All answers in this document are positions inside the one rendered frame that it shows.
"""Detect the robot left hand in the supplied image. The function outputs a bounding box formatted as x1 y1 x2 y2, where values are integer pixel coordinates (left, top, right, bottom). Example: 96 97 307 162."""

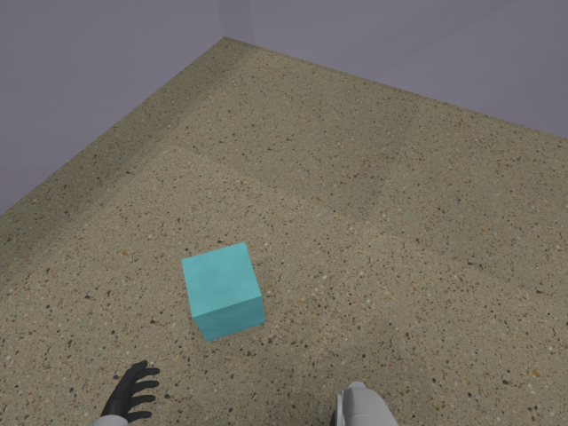
100 360 160 423

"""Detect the robot right thigh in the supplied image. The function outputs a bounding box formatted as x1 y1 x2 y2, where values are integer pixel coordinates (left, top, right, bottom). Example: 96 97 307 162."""
335 387 398 426

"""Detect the right robot shin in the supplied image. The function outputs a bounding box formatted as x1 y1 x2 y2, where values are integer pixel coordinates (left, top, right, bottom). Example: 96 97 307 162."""
347 382 366 389

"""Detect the carton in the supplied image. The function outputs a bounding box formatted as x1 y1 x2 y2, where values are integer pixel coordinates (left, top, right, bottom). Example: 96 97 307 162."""
181 242 264 342

